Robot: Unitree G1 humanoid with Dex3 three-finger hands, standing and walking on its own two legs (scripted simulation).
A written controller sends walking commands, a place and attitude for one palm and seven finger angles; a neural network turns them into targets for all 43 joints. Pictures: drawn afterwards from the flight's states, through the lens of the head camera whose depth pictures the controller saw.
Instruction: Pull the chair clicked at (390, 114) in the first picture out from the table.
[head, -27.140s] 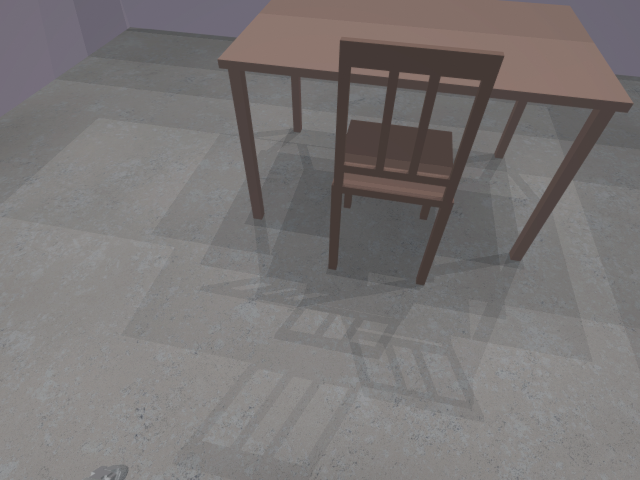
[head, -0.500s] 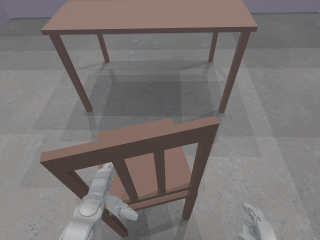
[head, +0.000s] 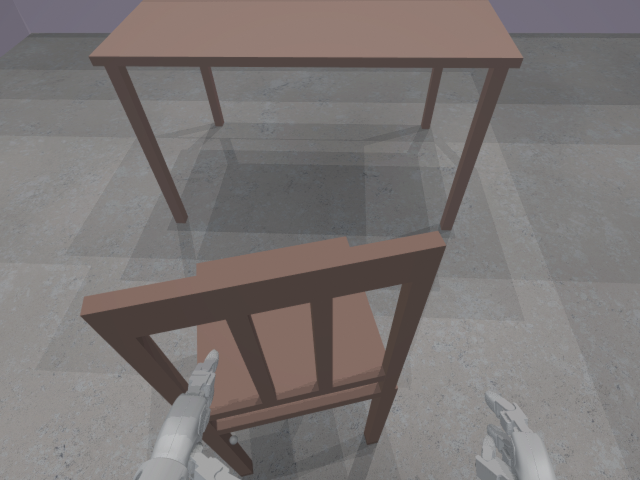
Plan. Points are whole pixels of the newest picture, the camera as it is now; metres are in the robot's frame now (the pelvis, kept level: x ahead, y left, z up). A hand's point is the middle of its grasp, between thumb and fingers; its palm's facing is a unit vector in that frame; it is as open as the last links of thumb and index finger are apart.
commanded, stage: draw the fingers out of the gap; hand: left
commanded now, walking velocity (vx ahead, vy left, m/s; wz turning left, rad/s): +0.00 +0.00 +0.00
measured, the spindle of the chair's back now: (255, 361) +0.29 +0.11 -0.06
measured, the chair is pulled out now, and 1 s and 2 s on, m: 0.66 0.66 0.66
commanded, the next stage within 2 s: draw the hand back to the body in 0.30 s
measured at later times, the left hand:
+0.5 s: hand out of the picture +0.13 +0.12 -0.01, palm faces -0.03 -1.00 -0.04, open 17.4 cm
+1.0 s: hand (143, 466) +0.14 +0.17 +0.07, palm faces +0.01 -0.97 -0.23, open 16.6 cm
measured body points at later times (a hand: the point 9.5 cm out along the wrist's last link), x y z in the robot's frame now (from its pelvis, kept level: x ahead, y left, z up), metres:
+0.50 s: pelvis -0.01 +0.01 -0.02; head +0.02 +0.00 +0.43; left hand +0.12 +0.17 +0.00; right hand +0.18 -0.22 -0.08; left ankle -0.02 +0.13 -0.70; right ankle +0.01 -0.12 -0.70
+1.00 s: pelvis -0.01 +0.01 -0.01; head +0.00 -0.01 +0.44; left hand +0.14 +0.22 +0.09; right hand +0.17 -0.22 -0.08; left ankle -0.02 +0.13 -0.70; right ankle +0.01 -0.12 -0.70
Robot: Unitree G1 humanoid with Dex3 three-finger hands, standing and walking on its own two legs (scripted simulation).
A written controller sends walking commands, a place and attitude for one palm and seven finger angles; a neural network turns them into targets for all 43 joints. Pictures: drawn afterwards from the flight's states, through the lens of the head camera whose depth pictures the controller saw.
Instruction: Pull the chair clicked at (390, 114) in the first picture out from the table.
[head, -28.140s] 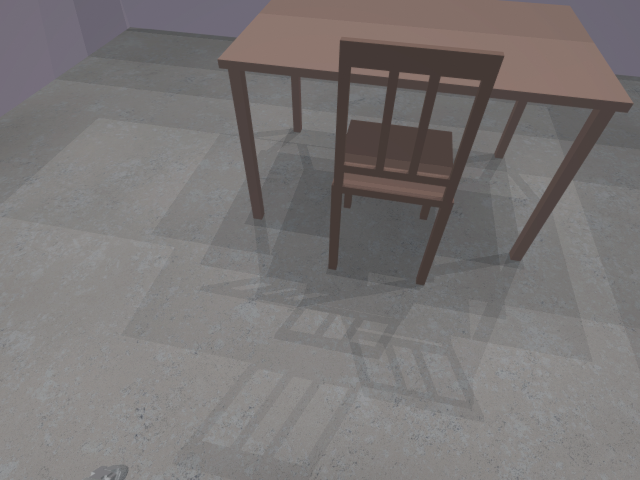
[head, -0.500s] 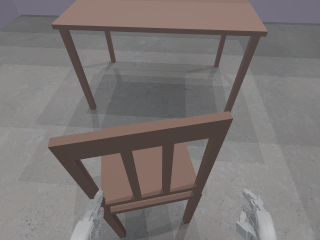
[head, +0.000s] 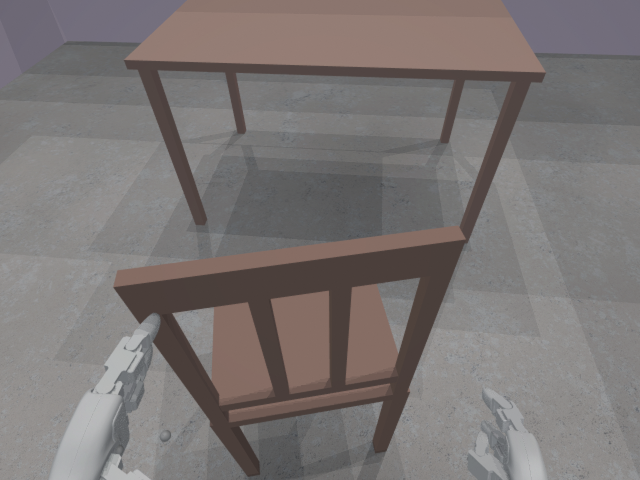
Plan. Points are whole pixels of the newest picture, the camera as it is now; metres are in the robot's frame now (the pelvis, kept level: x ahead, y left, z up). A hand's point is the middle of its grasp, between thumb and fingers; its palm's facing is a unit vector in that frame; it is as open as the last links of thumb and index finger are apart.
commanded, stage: draw the hand back to the body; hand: left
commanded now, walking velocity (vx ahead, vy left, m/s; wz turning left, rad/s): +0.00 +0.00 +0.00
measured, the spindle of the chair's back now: (272, 351) +0.31 +0.10 -0.05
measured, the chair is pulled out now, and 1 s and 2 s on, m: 0.66 0.66 0.66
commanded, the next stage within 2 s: step back with the hand held close in 1.00 s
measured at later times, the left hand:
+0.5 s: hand (62, 321) +0.21 +0.24 +0.19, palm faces +0.45 -0.78 -0.43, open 10.7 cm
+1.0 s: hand (45, 298) +0.23 +0.26 +0.20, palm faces +0.44 -0.79 -0.42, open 7.4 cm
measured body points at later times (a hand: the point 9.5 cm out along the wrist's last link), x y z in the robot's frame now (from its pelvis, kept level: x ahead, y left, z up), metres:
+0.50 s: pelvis +0.03 -0.01 +0.05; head +0.01 -0.05 +0.50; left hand +0.18 +0.28 +0.21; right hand +0.23 -0.23 -0.04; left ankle -0.01 +0.13 -0.69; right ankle +0.03 -0.13 -0.69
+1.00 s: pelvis +0.03 +0.00 +0.05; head +0.02 -0.03 +0.50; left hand +0.20 +0.30 +0.22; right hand +0.21 -0.23 -0.04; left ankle -0.01 +0.13 -0.69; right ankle +0.03 -0.13 -0.69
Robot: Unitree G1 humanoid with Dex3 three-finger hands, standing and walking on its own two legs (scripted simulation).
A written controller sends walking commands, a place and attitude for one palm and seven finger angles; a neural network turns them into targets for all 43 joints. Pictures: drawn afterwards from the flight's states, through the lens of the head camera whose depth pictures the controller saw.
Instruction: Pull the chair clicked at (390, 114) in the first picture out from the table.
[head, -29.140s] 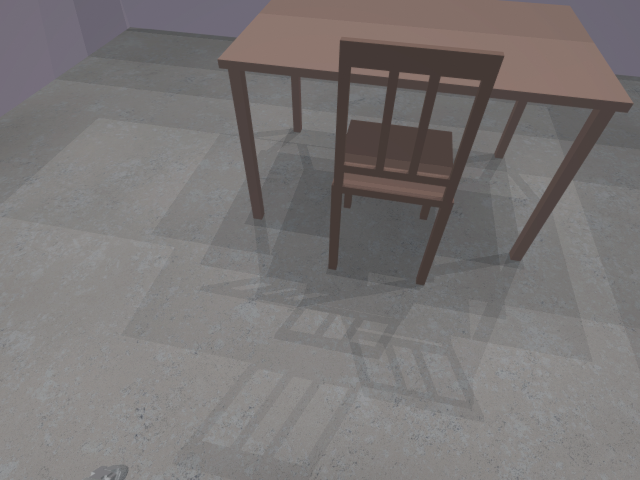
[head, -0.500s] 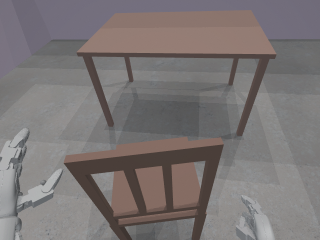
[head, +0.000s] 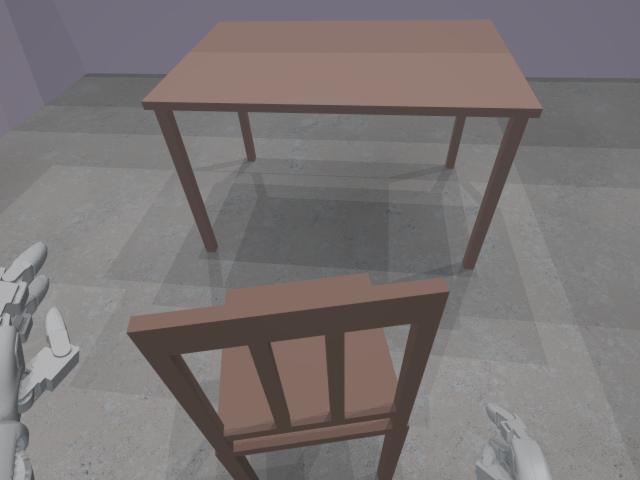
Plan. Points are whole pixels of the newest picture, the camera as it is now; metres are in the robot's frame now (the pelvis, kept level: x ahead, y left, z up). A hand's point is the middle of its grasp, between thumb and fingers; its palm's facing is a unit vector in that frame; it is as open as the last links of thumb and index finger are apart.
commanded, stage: step back with the hand held close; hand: left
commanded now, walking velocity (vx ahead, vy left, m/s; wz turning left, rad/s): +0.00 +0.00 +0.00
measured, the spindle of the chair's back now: (272, 387) +0.27 +0.12 -0.10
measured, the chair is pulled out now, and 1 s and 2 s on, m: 0.66 0.66 0.66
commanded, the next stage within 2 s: stop stepping back and stand still in 1.76 s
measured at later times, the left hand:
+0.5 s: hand (61, 369) +0.17 +0.27 +0.14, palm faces +0.35 -0.78 -0.53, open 7.4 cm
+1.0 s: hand out of the picture +0.12 +0.29 +0.16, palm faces +0.46 -0.73 -0.50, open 7.4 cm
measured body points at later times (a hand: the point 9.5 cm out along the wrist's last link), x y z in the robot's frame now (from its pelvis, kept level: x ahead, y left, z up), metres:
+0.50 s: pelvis -0.04 +0.02 +0.00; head +0.00 +0.00 +0.45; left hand +0.15 +0.31 +0.17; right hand +0.14 -0.23 -0.10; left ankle -0.05 +0.13 -0.74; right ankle +0.00 -0.13 -0.74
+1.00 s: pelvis -0.08 +0.01 -0.01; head -0.06 +0.02 +0.44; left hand +0.09 +0.32 +0.18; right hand +0.08 -0.22 -0.10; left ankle -0.05 +0.13 -0.74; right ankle +0.00 -0.13 -0.74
